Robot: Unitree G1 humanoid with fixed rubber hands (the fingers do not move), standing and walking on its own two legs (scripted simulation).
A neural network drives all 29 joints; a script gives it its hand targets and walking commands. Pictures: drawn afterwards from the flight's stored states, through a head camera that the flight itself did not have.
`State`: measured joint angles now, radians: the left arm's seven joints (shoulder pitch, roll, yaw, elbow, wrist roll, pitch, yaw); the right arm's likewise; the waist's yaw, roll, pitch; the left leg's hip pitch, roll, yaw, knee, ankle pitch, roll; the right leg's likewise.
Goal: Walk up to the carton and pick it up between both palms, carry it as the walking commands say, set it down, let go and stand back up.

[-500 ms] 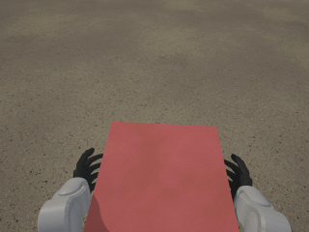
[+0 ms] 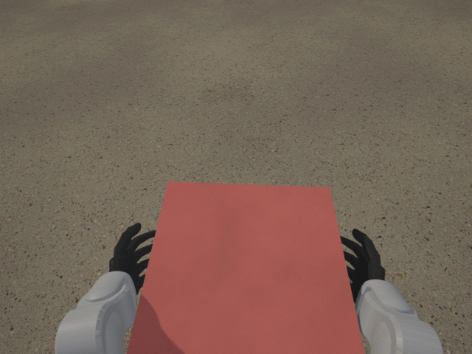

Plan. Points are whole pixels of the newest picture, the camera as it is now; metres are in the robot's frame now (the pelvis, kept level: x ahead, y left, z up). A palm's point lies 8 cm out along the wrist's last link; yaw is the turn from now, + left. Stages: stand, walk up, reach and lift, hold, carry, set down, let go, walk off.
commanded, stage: carry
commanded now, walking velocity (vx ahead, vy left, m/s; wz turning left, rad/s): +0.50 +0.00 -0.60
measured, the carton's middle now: (244, 288) +0.24 +0.01 +0.00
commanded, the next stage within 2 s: none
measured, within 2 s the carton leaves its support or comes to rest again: neither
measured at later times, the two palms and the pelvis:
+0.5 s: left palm (232, 119) +0.60 +0.04 +0.09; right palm (394, 164) +0.46 -0.27 +0.08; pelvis +0.32 -0.03 +0.00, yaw -21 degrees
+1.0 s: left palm (328, 64) +0.87 -0.22 +0.08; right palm (463, 102) +0.68 -0.51 +0.07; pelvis +0.59 -0.24 +0.00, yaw -34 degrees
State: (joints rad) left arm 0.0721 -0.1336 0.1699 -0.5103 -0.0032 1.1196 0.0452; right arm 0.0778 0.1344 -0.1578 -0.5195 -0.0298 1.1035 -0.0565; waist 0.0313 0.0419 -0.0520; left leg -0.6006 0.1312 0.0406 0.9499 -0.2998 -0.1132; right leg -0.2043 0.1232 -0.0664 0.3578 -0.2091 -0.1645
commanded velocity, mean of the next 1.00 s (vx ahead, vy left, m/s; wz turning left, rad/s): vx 0.50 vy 0.00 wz -0.60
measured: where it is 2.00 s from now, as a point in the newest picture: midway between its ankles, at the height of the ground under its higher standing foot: (396, 207)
